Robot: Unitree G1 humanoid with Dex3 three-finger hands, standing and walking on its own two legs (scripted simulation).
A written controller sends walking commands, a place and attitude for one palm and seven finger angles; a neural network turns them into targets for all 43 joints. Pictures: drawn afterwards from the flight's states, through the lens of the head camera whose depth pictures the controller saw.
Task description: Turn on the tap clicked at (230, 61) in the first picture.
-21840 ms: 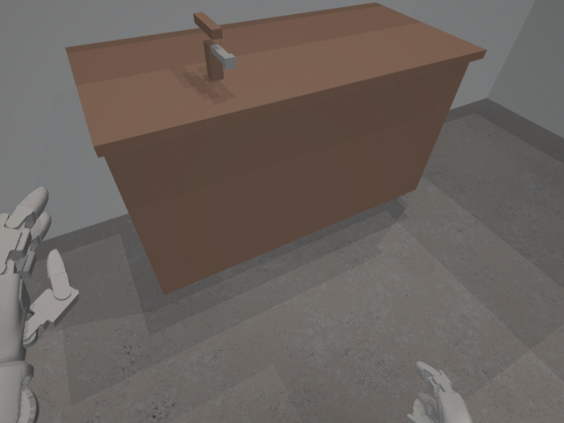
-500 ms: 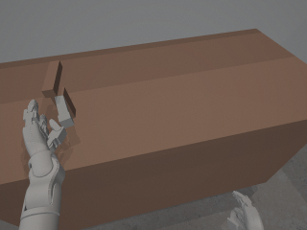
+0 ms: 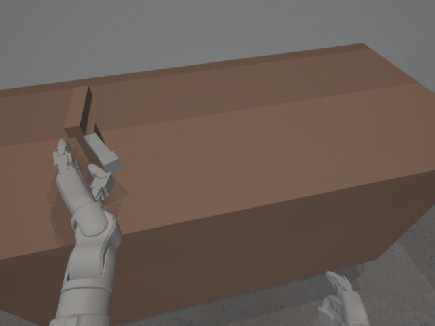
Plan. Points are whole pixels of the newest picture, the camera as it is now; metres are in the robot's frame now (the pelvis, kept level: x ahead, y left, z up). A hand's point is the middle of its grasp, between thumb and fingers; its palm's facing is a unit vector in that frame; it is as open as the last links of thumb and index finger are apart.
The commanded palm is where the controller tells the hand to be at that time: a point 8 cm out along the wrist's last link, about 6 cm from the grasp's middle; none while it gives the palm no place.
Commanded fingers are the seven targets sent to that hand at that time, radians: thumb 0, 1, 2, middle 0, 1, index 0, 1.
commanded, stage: push the lever round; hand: left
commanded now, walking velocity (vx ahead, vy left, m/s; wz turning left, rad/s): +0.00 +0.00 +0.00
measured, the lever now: (111, 163) +0.36 +0.24 +0.12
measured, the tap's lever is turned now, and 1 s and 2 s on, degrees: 28 59 82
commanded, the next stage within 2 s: lift the hand up off the lever in 1.60 s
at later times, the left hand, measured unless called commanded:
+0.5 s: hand (129, 167) +0.36 +0.20 +0.11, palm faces +0.74 -0.67 -0.06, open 7.7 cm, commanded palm +0.31 +0.22 +0.11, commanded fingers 0.00 0.90 0.90 -0.15 -0.15 -0.15 -0.15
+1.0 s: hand (144, 158) +0.38 +0.18 +0.11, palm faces +0.80 -0.59 -0.10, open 7.7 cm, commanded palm +0.33 +0.20 +0.11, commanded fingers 0.00 0.90 0.90 -0.15 -0.15 -0.15 -0.15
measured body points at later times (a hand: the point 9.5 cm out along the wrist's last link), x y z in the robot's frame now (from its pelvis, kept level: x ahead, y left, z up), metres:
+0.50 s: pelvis +0.00 +0.00 +0.00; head +0.01 -0.02 +0.45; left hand +0.31 +0.24 +0.12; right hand +0.20 -0.22 -0.10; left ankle -0.03 +0.12 -0.73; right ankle +0.05 -0.10 -0.73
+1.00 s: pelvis +0.00 -0.01 +0.00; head +0.01 -0.03 +0.45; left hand +0.34 +0.21 +0.12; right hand +0.20 -0.23 -0.11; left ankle -0.03 +0.12 -0.73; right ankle +0.05 -0.10 -0.73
